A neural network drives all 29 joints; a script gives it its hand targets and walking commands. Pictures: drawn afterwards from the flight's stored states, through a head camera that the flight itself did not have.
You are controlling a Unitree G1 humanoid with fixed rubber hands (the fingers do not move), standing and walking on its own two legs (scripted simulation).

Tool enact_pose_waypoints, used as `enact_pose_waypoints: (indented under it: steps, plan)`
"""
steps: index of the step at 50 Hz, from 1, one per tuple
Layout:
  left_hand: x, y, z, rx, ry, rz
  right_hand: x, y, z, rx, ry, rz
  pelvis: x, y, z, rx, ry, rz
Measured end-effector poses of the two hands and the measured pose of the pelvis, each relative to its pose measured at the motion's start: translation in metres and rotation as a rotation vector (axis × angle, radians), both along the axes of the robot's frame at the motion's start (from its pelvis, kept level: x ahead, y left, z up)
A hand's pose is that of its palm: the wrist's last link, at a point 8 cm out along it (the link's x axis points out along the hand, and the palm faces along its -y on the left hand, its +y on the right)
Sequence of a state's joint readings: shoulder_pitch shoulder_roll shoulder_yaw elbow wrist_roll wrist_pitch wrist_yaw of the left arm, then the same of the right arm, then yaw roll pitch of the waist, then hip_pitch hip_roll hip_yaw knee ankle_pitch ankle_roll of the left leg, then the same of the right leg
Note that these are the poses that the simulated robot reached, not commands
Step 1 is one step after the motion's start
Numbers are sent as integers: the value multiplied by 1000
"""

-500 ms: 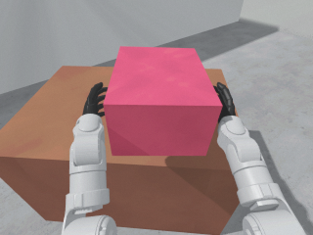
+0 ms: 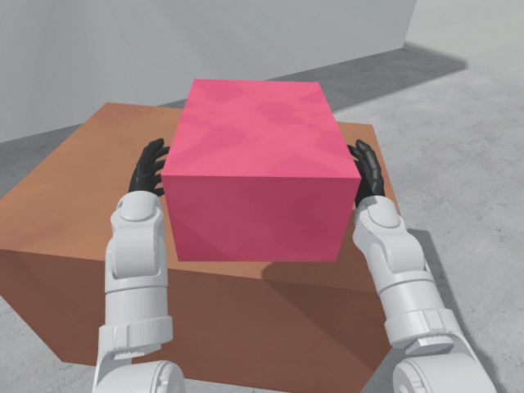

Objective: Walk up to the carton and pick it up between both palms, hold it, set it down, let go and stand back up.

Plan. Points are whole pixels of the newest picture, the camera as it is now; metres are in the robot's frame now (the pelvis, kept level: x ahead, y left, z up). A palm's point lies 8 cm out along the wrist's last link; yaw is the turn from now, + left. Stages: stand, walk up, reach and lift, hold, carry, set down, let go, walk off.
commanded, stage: hold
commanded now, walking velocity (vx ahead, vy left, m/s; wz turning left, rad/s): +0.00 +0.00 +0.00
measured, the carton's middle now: (257, 160) +0.45 -0.01 +0.17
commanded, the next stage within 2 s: none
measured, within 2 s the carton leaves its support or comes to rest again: neither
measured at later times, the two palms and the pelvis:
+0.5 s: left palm (137, 198) +0.35 +0.17 +0.18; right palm (361, 192) +0.35 -0.15 +0.18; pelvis +0.00 +0.00 +0.00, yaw +0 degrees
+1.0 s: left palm (142, 197) +0.35 +0.16 +0.18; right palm (366, 193) +0.35 -0.16 +0.18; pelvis +0.00 +0.00 +0.00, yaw -1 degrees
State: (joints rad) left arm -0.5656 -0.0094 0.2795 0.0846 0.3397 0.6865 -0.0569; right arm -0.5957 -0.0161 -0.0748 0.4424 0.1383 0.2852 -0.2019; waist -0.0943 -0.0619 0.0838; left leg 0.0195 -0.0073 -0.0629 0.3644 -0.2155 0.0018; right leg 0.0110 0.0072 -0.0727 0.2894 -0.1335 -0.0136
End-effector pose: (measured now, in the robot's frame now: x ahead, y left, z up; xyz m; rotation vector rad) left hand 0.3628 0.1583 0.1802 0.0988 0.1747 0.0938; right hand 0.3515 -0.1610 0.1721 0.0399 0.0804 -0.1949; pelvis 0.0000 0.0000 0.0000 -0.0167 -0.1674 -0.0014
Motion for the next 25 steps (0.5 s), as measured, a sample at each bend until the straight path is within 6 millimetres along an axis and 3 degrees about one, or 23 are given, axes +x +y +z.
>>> enact_pose_waypoints:
  steps: [9, 25]
  plan:
    - [2, -15, 6, 25, 2, -11, -3, -15, -7, 9, 0, -10, 2, 7, 0, 2, 1, -37]
    - [-8, 10, -2, -28, 6, 25, 1, 10, 4, -34, 5, 27, 0, -2, 0, 3, -15, 2]
